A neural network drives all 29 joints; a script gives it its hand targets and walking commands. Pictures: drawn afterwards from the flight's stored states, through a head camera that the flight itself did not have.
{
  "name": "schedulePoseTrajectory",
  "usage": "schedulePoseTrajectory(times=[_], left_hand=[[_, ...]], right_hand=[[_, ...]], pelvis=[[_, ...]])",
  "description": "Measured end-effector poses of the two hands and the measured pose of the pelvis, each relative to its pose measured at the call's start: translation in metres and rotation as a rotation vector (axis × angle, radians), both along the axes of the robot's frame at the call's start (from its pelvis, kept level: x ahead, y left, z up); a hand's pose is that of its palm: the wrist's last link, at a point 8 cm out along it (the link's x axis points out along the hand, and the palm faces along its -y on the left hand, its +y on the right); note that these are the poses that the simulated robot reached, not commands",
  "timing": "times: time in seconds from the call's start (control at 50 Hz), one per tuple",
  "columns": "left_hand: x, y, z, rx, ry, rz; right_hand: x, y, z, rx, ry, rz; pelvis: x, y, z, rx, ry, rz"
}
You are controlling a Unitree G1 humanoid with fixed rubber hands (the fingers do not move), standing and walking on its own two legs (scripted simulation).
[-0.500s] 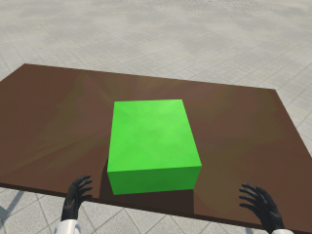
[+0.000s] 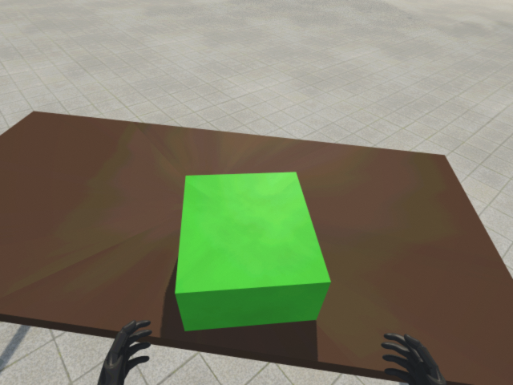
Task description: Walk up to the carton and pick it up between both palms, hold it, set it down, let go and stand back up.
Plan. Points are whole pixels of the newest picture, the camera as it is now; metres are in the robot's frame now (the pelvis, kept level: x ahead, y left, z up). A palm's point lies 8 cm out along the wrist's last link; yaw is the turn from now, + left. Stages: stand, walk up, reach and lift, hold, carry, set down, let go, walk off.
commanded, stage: set down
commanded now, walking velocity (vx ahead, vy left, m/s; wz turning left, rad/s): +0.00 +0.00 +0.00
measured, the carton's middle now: (246, 242) +0.47 +0.06 -0.08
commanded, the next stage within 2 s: let go in 0.68 s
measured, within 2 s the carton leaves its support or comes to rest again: neither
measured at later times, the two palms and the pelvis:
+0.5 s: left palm out of the picture +0.16 +0.24 -0.07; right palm out of the picture +0.16 -0.22 -0.06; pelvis +0.01 +0.01 +0.00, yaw +0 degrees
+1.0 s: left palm out of the picture +0.15 +0.24 -0.08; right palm out of the picture +0.15 -0.22 -0.07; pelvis -0.01 +0.01 +0.00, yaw +0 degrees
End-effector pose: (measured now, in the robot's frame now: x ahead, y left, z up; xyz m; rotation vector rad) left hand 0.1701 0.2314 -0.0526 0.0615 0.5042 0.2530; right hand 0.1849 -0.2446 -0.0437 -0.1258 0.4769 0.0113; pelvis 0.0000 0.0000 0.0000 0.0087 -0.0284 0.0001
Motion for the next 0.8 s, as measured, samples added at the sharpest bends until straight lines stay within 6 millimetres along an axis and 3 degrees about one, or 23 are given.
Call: schedulePoseTrajectory(times=[0.34,0.8], left_hand=[[-0.009,0.008,-0.01,0.016,0.138,-0.057],[-0.02,0.009,-0.024,0.016,0.29,-0.116]], right_hand=[[-0.014,0.022,-0.014,-0.028,0.102,-0.03],[-0.03,0.025,-0.024,-0.087,0.192,-0.067]], pelvis=[[0.007,0.011,0.002,-0.01,-0.021,-0.006],[-0.005,0.009,0.002,-0.008,-0.052,-0.003]])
